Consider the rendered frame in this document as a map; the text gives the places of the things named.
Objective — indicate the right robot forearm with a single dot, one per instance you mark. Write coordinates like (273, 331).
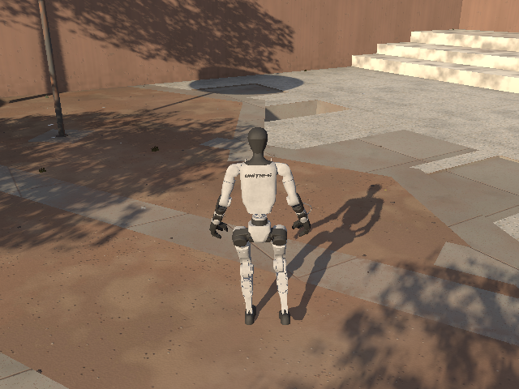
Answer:
(300, 211)

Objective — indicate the right robot upper arm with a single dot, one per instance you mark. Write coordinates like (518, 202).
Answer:
(288, 182)

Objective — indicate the robot right hand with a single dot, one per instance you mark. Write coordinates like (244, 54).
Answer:
(298, 224)

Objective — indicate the robot left shin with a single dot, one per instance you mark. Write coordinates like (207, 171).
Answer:
(247, 290)

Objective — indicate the robot left hand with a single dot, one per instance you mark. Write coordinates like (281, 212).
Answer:
(220, 227)

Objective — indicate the left robot foot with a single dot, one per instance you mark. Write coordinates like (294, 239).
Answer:
(249, 318)

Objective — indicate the left robot forearm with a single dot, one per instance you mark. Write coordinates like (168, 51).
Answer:
(219, 213)

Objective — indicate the left robot upper arm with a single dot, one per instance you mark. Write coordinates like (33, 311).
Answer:
(228, 184)

